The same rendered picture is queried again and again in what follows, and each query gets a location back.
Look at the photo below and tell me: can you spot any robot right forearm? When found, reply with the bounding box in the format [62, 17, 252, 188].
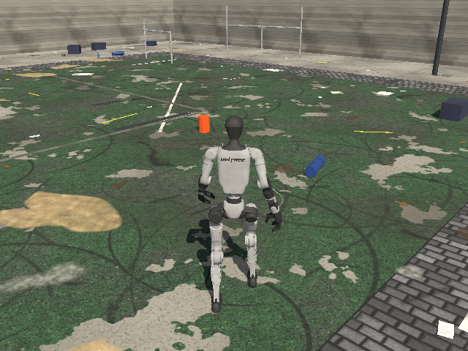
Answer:
[263, 178, 279, 214]

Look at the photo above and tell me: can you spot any robot right upper arm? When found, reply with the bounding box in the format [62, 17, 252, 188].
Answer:
[249, 147, 269, 189]

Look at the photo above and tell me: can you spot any robot left forearm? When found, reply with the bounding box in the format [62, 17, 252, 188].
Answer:
[198, 174, 208, 195]

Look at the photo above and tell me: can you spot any robot torso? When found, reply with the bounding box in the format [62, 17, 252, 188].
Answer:
[216, 144, 251, 219]

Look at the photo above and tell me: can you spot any robot left upper arm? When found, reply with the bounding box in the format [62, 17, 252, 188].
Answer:
[200, 147, 219, 185]

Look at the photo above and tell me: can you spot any robot left shin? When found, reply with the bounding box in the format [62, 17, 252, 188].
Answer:
[211, 251, 222, 303]

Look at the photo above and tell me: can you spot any right robot hand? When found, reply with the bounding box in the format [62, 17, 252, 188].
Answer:
[265, 210, 282, 232]

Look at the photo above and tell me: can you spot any left robot hand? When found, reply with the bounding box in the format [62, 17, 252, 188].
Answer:
[198, 191, 215, 204]

